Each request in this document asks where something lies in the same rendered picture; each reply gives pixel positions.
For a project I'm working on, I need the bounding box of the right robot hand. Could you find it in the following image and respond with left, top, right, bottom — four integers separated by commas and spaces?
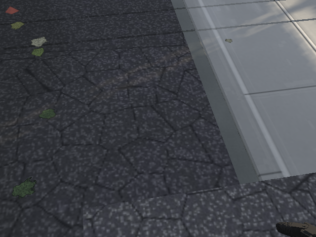
276, 222, 316, 237

